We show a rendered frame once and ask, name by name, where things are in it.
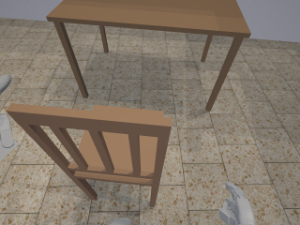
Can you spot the robot left hand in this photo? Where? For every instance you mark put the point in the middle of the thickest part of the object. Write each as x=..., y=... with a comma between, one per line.
x=7, y=144

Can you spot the table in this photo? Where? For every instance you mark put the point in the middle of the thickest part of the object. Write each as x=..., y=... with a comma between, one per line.
x=204, y=17

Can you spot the chair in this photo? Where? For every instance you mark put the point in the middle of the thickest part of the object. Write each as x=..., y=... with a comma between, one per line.
x=119, y=145

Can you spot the robot right hand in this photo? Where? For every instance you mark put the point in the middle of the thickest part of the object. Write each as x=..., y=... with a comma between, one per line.
x=241, y=208

